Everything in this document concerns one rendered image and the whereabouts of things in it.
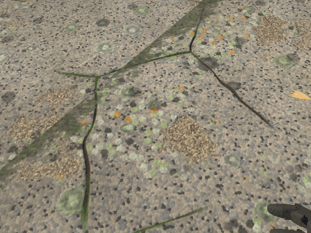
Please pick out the robot right hand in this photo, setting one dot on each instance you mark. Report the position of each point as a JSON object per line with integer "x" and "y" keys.
{"x": 296, "y": 213}

